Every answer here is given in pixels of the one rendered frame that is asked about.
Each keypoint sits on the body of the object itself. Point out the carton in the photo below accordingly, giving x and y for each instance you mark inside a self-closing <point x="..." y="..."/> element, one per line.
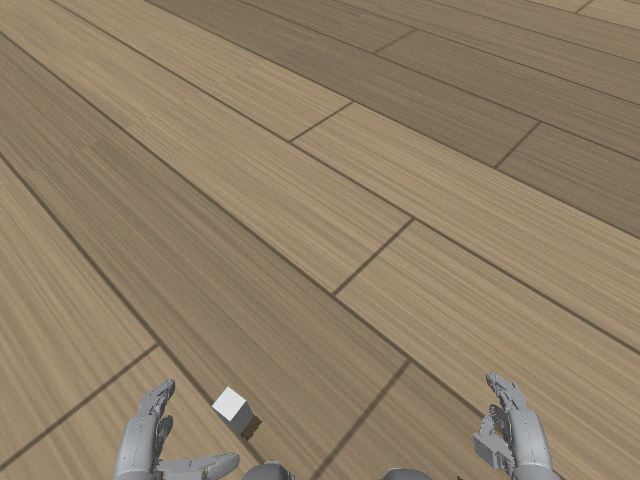
<point x="233" y="410"/>

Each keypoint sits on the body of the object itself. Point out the right robot hand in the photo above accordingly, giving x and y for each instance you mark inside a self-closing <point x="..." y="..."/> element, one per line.
<point x="522" y="429"/>

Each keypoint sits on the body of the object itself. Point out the left robot hand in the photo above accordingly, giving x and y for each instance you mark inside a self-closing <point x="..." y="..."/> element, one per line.
<point x="142" y="442"/>

